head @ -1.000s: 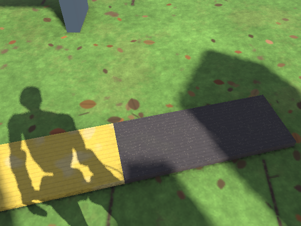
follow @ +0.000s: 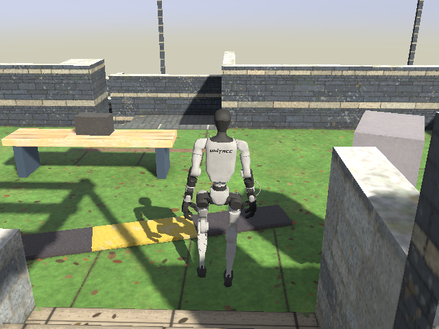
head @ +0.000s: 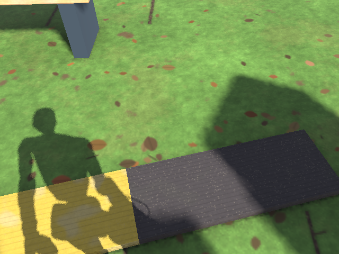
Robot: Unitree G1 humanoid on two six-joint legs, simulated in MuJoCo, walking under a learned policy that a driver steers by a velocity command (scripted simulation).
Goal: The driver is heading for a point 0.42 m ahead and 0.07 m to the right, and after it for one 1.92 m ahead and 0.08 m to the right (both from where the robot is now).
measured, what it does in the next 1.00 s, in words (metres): walks ahead: left foot, then right foot 0.04 m higher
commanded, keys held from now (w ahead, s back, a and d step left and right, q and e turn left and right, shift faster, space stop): w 1.00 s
